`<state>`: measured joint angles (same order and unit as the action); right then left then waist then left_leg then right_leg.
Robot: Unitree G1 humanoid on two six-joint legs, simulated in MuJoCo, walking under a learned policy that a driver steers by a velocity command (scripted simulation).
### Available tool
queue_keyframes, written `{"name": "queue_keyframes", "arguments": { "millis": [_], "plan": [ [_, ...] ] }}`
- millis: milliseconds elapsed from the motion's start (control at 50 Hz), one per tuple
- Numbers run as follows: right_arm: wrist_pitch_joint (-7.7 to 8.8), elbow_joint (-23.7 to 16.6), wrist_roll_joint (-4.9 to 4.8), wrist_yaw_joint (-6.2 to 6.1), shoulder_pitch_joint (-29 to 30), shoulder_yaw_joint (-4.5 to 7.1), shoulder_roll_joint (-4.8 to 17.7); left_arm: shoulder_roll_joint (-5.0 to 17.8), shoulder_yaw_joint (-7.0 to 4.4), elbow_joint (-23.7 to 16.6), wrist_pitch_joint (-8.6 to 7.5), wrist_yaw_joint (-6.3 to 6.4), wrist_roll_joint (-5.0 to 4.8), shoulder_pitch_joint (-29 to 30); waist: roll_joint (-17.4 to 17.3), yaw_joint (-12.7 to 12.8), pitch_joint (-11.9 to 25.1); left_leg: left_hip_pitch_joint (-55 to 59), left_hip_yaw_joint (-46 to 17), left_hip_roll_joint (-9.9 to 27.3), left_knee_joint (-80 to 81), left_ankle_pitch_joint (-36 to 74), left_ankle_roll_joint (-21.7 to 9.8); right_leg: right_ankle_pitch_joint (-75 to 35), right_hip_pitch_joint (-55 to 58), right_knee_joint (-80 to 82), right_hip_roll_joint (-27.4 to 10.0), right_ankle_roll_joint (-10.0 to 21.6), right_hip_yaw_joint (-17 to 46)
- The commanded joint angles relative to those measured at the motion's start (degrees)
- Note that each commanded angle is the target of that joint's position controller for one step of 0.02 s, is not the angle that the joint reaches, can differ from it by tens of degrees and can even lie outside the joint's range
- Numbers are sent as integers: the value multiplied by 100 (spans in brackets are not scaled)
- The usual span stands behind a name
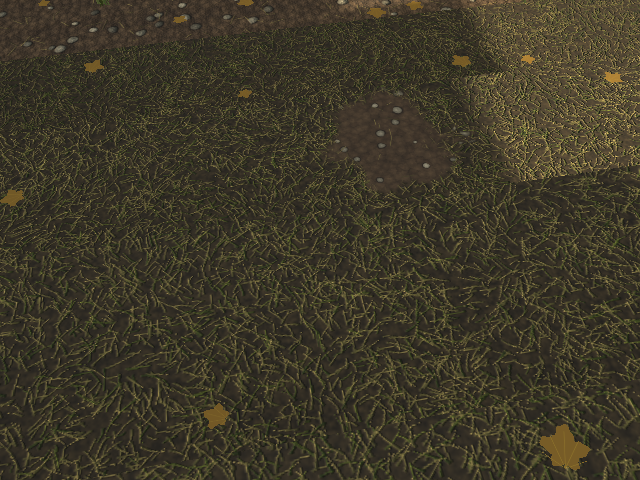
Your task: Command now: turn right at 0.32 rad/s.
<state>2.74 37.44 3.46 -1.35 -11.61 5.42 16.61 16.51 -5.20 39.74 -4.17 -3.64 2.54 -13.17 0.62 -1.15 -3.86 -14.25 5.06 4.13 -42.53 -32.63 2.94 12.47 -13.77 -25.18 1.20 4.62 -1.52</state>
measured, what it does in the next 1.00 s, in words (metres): walks ahead, turning left: left foot, then left foot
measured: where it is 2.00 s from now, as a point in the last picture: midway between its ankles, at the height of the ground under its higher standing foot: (304, 445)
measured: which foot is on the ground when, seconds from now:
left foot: up 0.00-0.22, down 0.24-0.28, up 0.30-0.54, down 0.56-1.00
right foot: down 0.00-0.56, up 0.58-1.00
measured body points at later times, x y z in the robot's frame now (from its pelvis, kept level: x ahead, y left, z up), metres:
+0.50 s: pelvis +0.05 +0.03 +0.00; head +0.09 +0.04 +0.45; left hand +0.09 +0.33 -0.10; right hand +0.23 -0.21 -0.11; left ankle +0.07 +0.16 -0.72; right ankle +0.01 -0.08 -0.74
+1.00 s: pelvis +0.12 +0.08 +0.00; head +0.15 +0.09 +0.45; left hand +0.08 +0.36 -0.12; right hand +0.34 -0.12 -0.10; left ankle +0.08 +0.17 -0.74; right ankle +0.21 -0.04 -0.72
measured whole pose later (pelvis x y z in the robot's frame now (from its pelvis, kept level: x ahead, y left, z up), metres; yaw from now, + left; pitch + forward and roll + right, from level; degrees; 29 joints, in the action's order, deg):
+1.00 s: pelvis +0.12 +0.08 +0.00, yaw +24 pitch +1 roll +0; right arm 5.5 37.7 2.1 2.4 -14.0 2.1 16.0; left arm 18.2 -1.0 44.9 -2.4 -1.3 4.3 -17.7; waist 0.0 -1.9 -3.9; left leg -9.9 -6.9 -4.7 -19.8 -10.7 -4.2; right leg 19.4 -22.4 -38.5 -2.7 -1.6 -0.5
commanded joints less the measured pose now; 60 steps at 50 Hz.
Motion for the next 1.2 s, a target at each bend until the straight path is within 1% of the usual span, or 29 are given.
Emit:
{"name": "queue_keyframes", "arguments": {
  "millis": [20, 40, 80, 100, 140, 240, 280, 340, 400, 500, 560, 580, 600, 620, 640, 660, 680, 700, 740, 800, 840, 900, 980, 1060, 1120, 1140, 1160, 1180, 1200],
  "plan": [
    [195, -262, 46, -31, 82, 204, 906, 732, -247, -236, -181, 147, -215, -535, 549, 262, 574, -2035, -606, 105, -1545, -321, -102, -2831, 1602, 967, -1886, 1434, 1746],
    [153, -127, 56, 12, -82, 148, 793, 595, -182, -361, -143, 148, -339, -129, 575, 59, 441, -1522, -597, 157, -1601, 48, -115, -2626, 833, 1181, -1702, 1229, 1394],
    [36, 266, -18, 305, -765, 66, 424, 290, 16, -687, -101, 32, -303, 748, 354, -460, 403, -341, -535, 194, -1454, 1399, -85, -2272, -364, 1304, -1232, 792, 699],
    [-27, 425, -69, 496, -939, 15, 278, 253, 49, -779, -86, -26, -259, 997, 254, -513, 388, -99, -468, 264, -1002, 1843, -13, -1981, -573, 1206, -1032, 601, 400],
    [-94, 409, -170, 739, -641, -69, 181, 520, -2, -693, -48, -73, -206, 661, 129, -131, 294, -137, -423, 370, -94, 2104, 170, -893, -371, 899, -1045, 426, 436],
    [168, 104, -228, 385, -83, -43, 682, 814, -87, -327, -98, -150, -344, -222, 195, 377, 193, -1258, -497, 344, 840, 2603, 47, 751, 844, 626, -1761, 834, 1684],
    [248, -13, -157, 219, 280, -140, 679, 1008, -217, -268, -118, 92, -250, -713, 283, 730, 188, -1972, -459, 189, 754, 2226, -306, 340, 1627, 692, -1898, 1307, 1785],
    [280, 38, -39, 98, 138, -208, 565, 808, -196, -313, -173, 453, -79, -645, 553, 675, 187, -2403, -508, 171, -337, 389, -388, -1308, 1976, 1020, -2481, 1791, 1857],
    [185, 189, 14, 233, -64, -254, 408, 789, -195, -462, -214, 553, -6, 58, 335, 329, 101, -1477, -279, 129, -50, 1017, -341, -1519, 1412, 1250, -1996, 1335, 839],
    [-62, 190, -171, 717, 72, -280, 364, 1089, -302, -485, -65, 569, 58, 221, 343, 201, 163, -563, -164, -166, 1119, 2278, -501, -1804, 1376, 971, -1799, 768, -46],
    [88, 88, -199, 684, 16, -120, 724, 909, -185, -291, -19, 486, 68, 14, 69, 25, 586, 949, -235, -441, 1926, 4081, -1062, -980, 591, -88, -1442, 159, -593],
    [134, 24, -213, 488, -490, 89, 1529, 402, -45, -551, -20, 465, 95, -504, -1274, 152, 1576, 2462, -2004, 940, 1955, 6570, -2379, 604, -293, -1746, -594, -598, -1319],
    [182, -37, -53, 439, -1050, 139, 1763, 471, 1, -756, -92, 417, 150, -228, -896, -233, 2022, 3385, -3715, 1809, 2293, 6110, -3096, 2879, -1525, -2616, 15, -751, -256],
    [362, 281, 102, 336, -1207, 182, 1551, 487, 38, -846, -121, 355, 73, 383, -565, -365, 854, 2727, -3310, 1609, 2477, 5073, -2574, 2713, -2305, -3005, -238, -653, 470],
    [417, 297, -34, 323, -969, 164, 1307, 810, -64, -735, -129, 429, 76, 440, -672, -329, 572, 2281, -2735, 1323, 2596, 4683, -2350, 2545, -2436, -3552, -389, -629, 485],
    [384, 160, -173, 331, -564, 69, 1035, 1122, -188, -577, -132, 496, 156, 67, -688, -45, 705, 1953, -2541, 1211, 2732, 4645, -2292, 2314, -2199, -3639, -438, -590, 510],
    [361, 77, -236, 340, -203, -9, 854, 1097, -169, -516, -96, 527, 196, -16, -666, 192, 543, 1356, -2296, 1056, 2875, 4690, -2157, 2085, -1829, -3538, -544, -553, 523],
    [328, -61, -220, 346, 77, -42, 876, 992, -124, -488, -40, 530, 234, -117, -625, 413, 469, 791, -2177, 896, 3064, 4564, -2063, 1737, -1413, -3407, -541, -571, 515],
    [332, -281, -160, 369, 390, -18, 975, 857, -65, -348, 105, 424, 119, -431, -589, 561, 589, 402, -1935, 657, 3174, 4439, -1969, 970, -971, -3143, -404, -633, 366],
    [384, -383, -86, 443, 237, 49, 1095, 818, 21, -217, 246, 325, 32, -440, -570, 366, 549, 372, -2007, 554, 3143, 3824, -1939, 684, -905, -2577, -361, -838, 331],
    [418, -414, -112, 495, 22, 74, 1078, 820, 90, -196, 255, 393, 51, -321, -558, 175, 539, 705, -2354, 653, 2980, 3296, -1993, 746, -1125, -2222, -431, -932, 470],
    [384, -248, -192, 463, -605, 14, 885, 671, 285, -35, 232, 342, 189, -148, -557, -345, 292, 1332, -2819, 891, 3060, 728, -1882, 757, -1888, -1730, -605, -890, 326],
    [304, -184, -135, 306, -715, -79, 853, 625, 367, -17, -27, 194, 172, 107, -691, -555, 161, 1480, -3041, 1016, 3072, -89, -1751, 720, -2020, -1157, -476, -513, 98],
    [208, -53, -44, 267, -168, -162, 964, 621, 405, 46, -269, 42, 43, -98, -593, -172, 24, 632, -2477, 932, 2954, -80, -1614, -188, -730, -471, -276, -104, -108],
    [184, 229, 48, 253, -147, -271, 768, 723, 368, 129, -501, 7, -32, -572, -387, 185, 86, -2, -1911, 575, 2093, 31, -1423, -154, 486, -309, -116, 164, -51],
    [199, 240, 150, 226, -143, -342, 485, 826, 329, 259, -580, 40, 49, -1160, 144, 416, 282, -392, -1506, 113, 868, 224, -1182, 229, 1108, -37, -403, 412, 635],
    [260, -122, 229, 287, 145, -460, 75, 1386, 202, 260, -621, 99, 91, -1744, 1153, 671, 512, -2080, -839, -933, -882, 68, -583, 1018, 2308, 898, -1570, 1636, 3381],
    [320, -79, 300, 366, 436, -444, 283, 1092, 265, 392, -577, 108, 161, -2165, 693, 952, 49, -3376, -1555, -771, -1600, 136, -626, 2777, 2515, 1498, -1882, 1728, 4624],
    [372, 69, 237, 297, 436, -436, 354, 907, 273, 383, -558, 111, 92, -1818, 429, 798, -431, -3824, -1583, -496, -2168, 594, -632, 2921, 2304, 1434, -1880, 1547, 4276]
  ]
}}
Velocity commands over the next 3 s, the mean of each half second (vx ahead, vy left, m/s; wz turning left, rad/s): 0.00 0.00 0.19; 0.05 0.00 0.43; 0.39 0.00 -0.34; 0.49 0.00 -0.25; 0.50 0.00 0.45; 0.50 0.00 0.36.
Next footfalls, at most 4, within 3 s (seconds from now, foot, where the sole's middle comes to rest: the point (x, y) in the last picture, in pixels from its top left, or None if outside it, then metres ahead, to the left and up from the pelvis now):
0.24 left None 0.07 0.15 -0.78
0.56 left None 0.12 0.18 -0.78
1.14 right None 0.28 -0.01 -0.78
1.56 left None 0.43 0.20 -0.78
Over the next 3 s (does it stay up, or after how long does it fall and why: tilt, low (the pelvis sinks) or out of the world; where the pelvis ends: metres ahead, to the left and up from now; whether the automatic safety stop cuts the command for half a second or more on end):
stays up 1.25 0.20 -0.28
